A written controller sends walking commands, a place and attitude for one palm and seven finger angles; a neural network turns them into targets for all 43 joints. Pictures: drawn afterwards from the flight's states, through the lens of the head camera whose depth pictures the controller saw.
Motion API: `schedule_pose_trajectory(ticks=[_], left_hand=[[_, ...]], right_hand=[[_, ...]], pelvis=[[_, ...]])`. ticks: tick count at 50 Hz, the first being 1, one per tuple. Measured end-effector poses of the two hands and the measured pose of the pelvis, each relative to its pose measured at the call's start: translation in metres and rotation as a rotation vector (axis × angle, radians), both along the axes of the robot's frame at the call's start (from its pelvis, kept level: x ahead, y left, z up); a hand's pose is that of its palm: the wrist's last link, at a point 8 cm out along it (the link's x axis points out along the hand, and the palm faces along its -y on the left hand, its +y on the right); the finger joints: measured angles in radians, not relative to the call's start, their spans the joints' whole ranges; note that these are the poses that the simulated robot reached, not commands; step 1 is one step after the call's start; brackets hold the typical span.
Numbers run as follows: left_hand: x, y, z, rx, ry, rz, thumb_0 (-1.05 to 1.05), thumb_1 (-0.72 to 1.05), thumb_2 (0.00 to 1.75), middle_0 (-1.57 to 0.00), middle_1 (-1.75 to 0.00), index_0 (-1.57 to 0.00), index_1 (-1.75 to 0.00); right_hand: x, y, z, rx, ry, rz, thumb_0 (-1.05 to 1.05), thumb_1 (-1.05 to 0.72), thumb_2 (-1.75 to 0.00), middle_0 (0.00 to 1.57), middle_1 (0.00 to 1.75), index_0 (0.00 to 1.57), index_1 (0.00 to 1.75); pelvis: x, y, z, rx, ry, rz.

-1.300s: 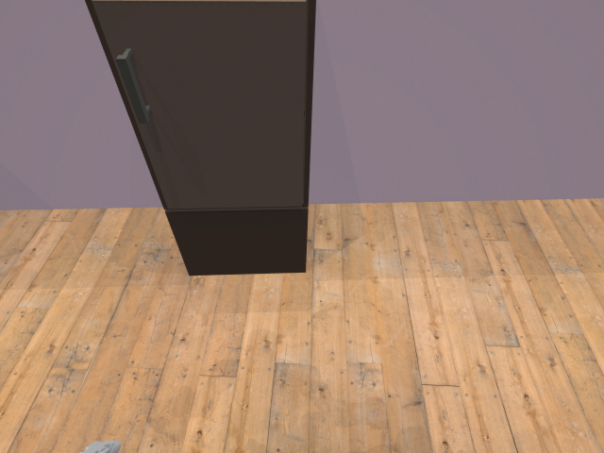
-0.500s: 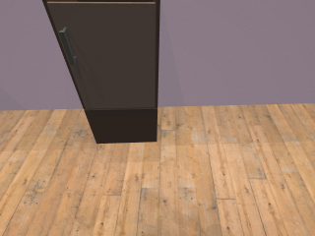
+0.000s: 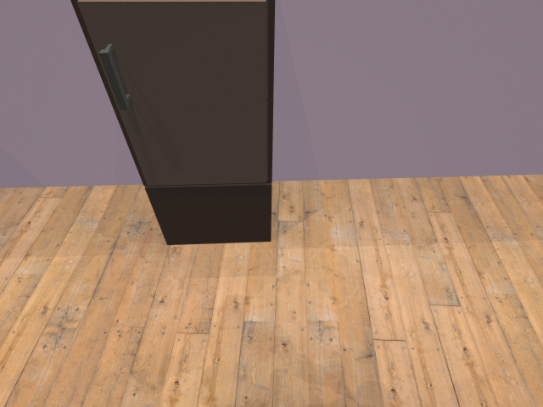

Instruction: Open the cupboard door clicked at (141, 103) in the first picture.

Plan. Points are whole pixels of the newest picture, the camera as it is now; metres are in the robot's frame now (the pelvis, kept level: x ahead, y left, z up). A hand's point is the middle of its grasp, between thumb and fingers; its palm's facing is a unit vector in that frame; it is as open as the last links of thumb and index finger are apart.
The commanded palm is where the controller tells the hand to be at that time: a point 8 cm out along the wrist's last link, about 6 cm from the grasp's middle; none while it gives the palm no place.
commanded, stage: look at it before walking up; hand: left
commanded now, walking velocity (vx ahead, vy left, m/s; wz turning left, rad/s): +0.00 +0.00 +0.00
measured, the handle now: (117, 77) +0.85 +0.46 +0.05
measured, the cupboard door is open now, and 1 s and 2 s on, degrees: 0 0 0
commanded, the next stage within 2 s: take the last steps up to it in 0.16 s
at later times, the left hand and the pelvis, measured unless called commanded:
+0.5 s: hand out of the picture +0.06 +0.24 -0.17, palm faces +0.05 -0.96 -0.27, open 7.4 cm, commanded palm none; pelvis +0.02 +0.02 +0.00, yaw +3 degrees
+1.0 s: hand (107, 384) +0.19 +0.31 -0.18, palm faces +0.15 -0.97 -0.19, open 7.3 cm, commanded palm none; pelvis +0.16 +0.12 -0.01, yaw +8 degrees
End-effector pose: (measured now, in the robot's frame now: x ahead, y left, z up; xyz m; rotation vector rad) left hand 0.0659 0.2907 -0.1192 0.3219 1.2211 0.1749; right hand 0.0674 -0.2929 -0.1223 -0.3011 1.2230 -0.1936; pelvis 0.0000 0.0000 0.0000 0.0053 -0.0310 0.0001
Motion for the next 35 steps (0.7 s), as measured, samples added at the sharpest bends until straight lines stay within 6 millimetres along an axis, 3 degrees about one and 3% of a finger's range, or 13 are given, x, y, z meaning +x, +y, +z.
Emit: schedule_pose_trajectory(ticks=[20, 27, 32, 35], left_hand=[[0.005, -0.004, -0.004, -0.013, -0.009, 0.024, 0.01, 0.91, 0.90, -0.21, -0.30, -0.20, -0.30], [-0.031, -0.004, -0.022, -0.095, 0.033, 0.132, 0.01, 0.91, 0.90, -0.21, -0.30, -0.20, -0.30], [-0.061, 0.020, -0.046, -0.137, 0.145, 0.214, 0.01, 0.90, 0.90, -0.21, -0.30, -0.21, -0.30], [-0.062, 0.036, -0.051, -0.139, 0.214, 0.233, 0.01, 0.91, 0.90, -0.21, -0.30, -0.20, -0.30]], right_hand=[[0.011, 0.005, -0.002, 0.001, 0.007, 0.021, 0.01, -0.90, -0.90, 0.20, 0.30, 0.21, 0.30], [0.009, 0.047, -0.008, 0.040, 0.093, 0.049, 0.01, -0.91, -0.90, 0.20, 0.30, 0.20, 0.30], [0.025, 0.092, -0.019, 0.055, 0.091, 0.070, 0.01, -0.91, -0.90, 0.20, 0.30, 0.20, 0.30], [0.024, 0.119, -0.025, 0.064, 0.096, 0.048, 0.01, -0.91, -0.90, 0.20, 0.30, 0.21, 0.30]], pelvis=[[0.010, 0.001, -0.002, -0.010, 0.007, 0.015], [0.031, 0.027, -0.004, -0.014, 0.013, 0.076], [0.052, 0.063, -0.019, -0.015, 0.008, 0.121], [0.063, 0.081, -0.023, -0.005, 0.011, 0.110]])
